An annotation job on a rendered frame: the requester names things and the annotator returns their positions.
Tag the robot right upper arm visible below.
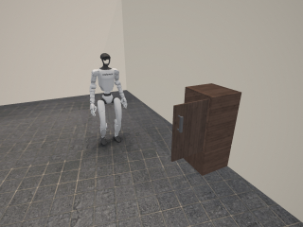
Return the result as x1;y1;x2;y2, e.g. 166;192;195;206
91;69;99;89

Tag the robot right foot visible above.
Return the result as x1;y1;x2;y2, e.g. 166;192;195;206
100;135;107;146

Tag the left robot forearm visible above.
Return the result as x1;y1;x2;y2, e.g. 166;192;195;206
116;83;124;97

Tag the right robot hand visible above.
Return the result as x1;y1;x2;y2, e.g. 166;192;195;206
90;103;97;116

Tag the handle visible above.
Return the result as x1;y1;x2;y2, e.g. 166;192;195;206
177;115;184;133

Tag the right robot shin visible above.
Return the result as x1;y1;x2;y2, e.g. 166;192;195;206
100;124;106;138

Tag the cupboard door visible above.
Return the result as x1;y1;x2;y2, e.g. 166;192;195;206
170;98;209;162

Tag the robot left upper arm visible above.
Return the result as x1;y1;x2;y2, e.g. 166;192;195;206
112;68;120;86

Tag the right robot forearm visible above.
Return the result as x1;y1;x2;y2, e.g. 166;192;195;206
89;84;95;103

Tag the left robot hand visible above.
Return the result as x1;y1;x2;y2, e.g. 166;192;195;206
120;97;128;108

